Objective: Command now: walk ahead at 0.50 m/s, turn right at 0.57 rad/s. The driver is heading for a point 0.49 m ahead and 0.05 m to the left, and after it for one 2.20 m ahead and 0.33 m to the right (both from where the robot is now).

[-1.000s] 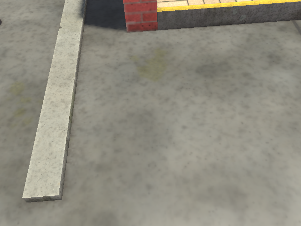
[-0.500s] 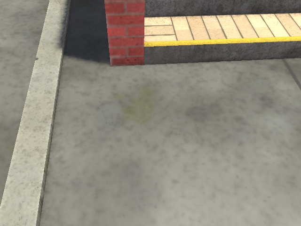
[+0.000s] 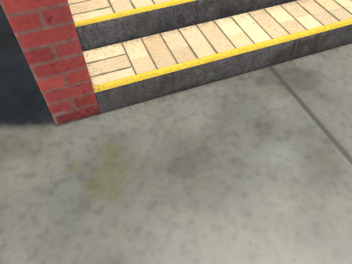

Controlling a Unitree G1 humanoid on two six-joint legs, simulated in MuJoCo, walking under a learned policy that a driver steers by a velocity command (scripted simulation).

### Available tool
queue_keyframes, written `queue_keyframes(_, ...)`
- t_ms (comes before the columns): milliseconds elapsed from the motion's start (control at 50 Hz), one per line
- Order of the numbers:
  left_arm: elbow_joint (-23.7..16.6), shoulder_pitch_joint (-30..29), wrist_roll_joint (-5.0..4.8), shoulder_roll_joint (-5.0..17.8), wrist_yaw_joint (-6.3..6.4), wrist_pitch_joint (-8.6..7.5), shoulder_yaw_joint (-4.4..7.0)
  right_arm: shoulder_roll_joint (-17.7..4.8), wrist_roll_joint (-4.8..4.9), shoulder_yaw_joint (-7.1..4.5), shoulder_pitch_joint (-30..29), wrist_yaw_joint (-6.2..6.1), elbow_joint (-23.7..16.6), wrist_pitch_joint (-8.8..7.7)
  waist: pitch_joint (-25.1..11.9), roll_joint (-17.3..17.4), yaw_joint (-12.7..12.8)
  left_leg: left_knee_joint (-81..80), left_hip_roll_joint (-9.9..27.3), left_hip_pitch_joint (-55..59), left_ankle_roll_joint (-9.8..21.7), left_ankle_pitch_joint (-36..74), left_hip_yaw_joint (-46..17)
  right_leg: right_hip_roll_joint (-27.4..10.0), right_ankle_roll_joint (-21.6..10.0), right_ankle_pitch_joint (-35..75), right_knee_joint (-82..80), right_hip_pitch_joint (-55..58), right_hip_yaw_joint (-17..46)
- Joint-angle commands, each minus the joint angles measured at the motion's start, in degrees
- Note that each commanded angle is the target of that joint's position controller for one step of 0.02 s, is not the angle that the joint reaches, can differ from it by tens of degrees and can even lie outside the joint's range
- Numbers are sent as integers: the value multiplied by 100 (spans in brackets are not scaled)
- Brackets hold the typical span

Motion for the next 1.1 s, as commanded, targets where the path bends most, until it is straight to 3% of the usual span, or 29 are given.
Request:
queue_keyframes(20,-329,190,-14,827,18,-92,188,-359,16,-61,-304,18,-428,18,-39,-467,52,-817,-218,19,-108,704,346,-1274,-641,2077,-604,-140,1175)
queue_keyframes(100,-322,583,43,918,52,-54,218,-407,76,-21,-990,47,-675,-43,-97,-533,377,-1705,-434,-50,-48,1045,291,-1400,-565,2258,-292,487,1483)
queue_keyframes(140,-372,592,83,982,84,-48,233,-484,101,-21,-1131,45,-775,-98,-97,-563,385,-2071,-532,134,39,923,207,-1525,-508,2414,-75,671,1697)
queue_keyframes(180,-472,309,108,1065,122,-66,248,-623,109,-59,-719,28,-696,-152,-150,-623,116,-2530,-624,895,191,652,156,-1609,-314,2526,154,544,1810)
queue_keyframes(220,-483,118,84,1051,81,-119,224,-818,84,-170,439,-54,-317,-240,-598,-405,-424,-3048,-845,2516,442,549,329,-1312,-72,3285,1299,260,1553)
queue_keyframes(240,-520,181,45,805,33,-169,144,-1090,-13,-253,1213,-129,-189,-310,-1187,14,-743,-3213,-159,3699,700,87,-325,-949,77,2558,2593,-265,1195)
queue_keyframes(260,-690,566,-78,287,22,-200,15,-1564,-130,-352,1695,-188,-213,-294,-1793,986,-676,-3617,1288,4937,1164,-810,-2541,-226,286,-211,4252,-1632,548)
queue_keyframes(280,-657,1005,32,518,21,-170,38,-1641,-6,-422,1524,-139,-104,-201,-1830,1586,-339,-4223,1723,4873,1659,-1157,-4347,-46,294,-1961,4999,-2546,438)
queue_keyframes(300,-485,793,150,677,43,-99,52,-1070,70,-324,1062,-99,-201,-166,-981,605,-214,-4249,1554,4158,1651,-1775,-3736,-455,272,-1497,5358,-2803,561)
queue_keyframes(320,-545,294,196,660,-15,-92,31,-682,111,-236,769,-61,-224,-178,-444,68,-257,-4346,1201,3479,1543,-1543,-2858,-618,300,-1093,5146,-2749,481)
queue_keyframes(380,-604,50,258,486,-121,9,-26,-538,109,-180,785,-52,7,-284,-171,429,-85,-4575,566,2806,1285,294,-1420,-862,433,-779,4527,-2380,336)
queue_keyframes(460,-655,-164,228,316,-96,68,-98,-616,190,-187,1032,-1,274,-429,-261,352,48,-4361,551,2883,1452,3848,-478,-788,668,-557,3954,-2363,96)
queue_keyframes(560,-746,-931,151,50,-93,54,-293,-607,207,-159,1205,-2,526,-285,-415,615,-188,-4145,165,2791,1191,4505,260,-824,756,438,2196,-1530,-490)
queue_keyframes(640,-630,-923,160,133,19,-1,-296,-658,248,-175,1305,-45,711,-187,-377,484,-159,-3594,335,2990,1063,3899,-4,-774,550,613,1249,-977,-450)
queue_keyframes(660,-511,-694,193,140,52,-50,-290,-639,280,-169,1249,-68,733,-166,-396,323,-23,-3272,238,2918,941,3478,-11,-753,468,980,670,-527,-429)
queue_keyframes(680,-401,-463,249,306,93,-119,-252,-558,267,-143,1384,-84,763,-172,-530,8,32,-2821,40,2749,770,2837,29,-1028,397,1754,337,56,-129)
queue_keyframes(700,-365,-114,298,687,130,-176,-186,-333,225,-75,1691,-109,672,-190,-1004,-674,-41,-2126,-226,2248,593,950,247,-2119,189,4174,743,980,778)
queue_keyframes(720,-339,-130,157,694,160,-87,-166,78,381,37,2396,-145,869,-70,-1592,-1449,-179,-1308,-744,1945,495,-1738,458,-3037,-774,5139,760,1327,1666)
queue_keyframes(740,-344,-106,17,415,141,-37,-226,-346,307,-56,2009,-196,929,88,-1430,-1075,64,-873,-809,1730,470,-2462,236,-2988,-1021,4216,419,967,1927)
queue_keyframes(760,-319,-340,17,340,156,-12,-264,-414,235,-99,1592,-192,832,161,-926,-934,10,-688,-807,1518,436,-2444,159,-2771,-941,3413,114,572,1766)
queue_keyframes(800,-306,-800,90,192,233,38,-328,-269,171,-84,1356,-175,874,266,-511,-759,-236,-982,-623,1762,337,-1894,74,-2380,-573,2530,-269,-134,1267)
queue_keyframes(840,-244,-1005,122,168,262,49,-332,-99,164,-35,1537,-188,1079,339,-532,-812,-381,-1406,-666,2294,245,-1487,195,-2042,-327,2166,-363,-497,846)
queue_keyframes(900,-78,-1005,91,198,249,69,-309,-32,196,-13,1482,-229,1247,399,-590,-784,-360,-2120,-705,2670,207,-956,303,-1876,-214,1166,-375,-653,678)
queue_keyframes(940,14,-1080,44,251,238,135,-279,30,170,14,1475,-248,1374,410,-440,-716,-430,-2964,-730,3085,266,-167,396,-1715,-11,-240,-386,-1034,645)
queue_keyframes(980,117,-930,31,199,212,191,-262,-166,74,15,1295,-255,1353,353,-89,-501,-302,-3548,-310,3170,388,-4,-117,-1560,381,-1469,-484,-1482,740)
queue_keyframes(1000,168,-819,-9,170,193,235,-230,-326,111,-11,1151,-244,1370,319,271,-159,-129,-3633,-218,2470,473,-546,-310,-1292,478,-1303,-507,-1335,523)
queue_keyframes(1020,260,-798,5,153,180,250,-226,-243,156,1,1101,-226,1438,279,384,110,-124,-3830,-198,1961,494,-845,-382,-1226,485,-827,-302,-852,408)
queue_keyframes(1060,438,-605,38,107,174,220,-216,-149,185,25,990,-238,1506,187,188,308,-22,-4058,-173,1813,464,-694,-415,-1228,438,-101,2,-230,345)
queue_keyframes(1100,578,-542,58,118,174,175,-207,-126,202,33,964,-264,1547,129,16,200,-13,-4059,-176,2017,476,-376,-393,-1259,415,228,55,-85,342)
Keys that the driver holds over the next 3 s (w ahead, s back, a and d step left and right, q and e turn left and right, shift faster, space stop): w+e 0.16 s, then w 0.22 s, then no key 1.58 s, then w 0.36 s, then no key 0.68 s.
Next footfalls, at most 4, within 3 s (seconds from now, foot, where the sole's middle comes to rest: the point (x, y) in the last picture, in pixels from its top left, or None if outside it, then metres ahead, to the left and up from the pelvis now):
0.24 left None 0.31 0.13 -0.78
0.68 right None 0.43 -0.09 -0.78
0.98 left None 0.40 0.13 -0.78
2.66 left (190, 188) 0.79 0.01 -0.78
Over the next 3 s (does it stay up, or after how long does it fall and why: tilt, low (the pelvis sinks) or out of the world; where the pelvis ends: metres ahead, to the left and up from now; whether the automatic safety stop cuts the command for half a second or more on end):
stays up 0.62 -0.06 -0.01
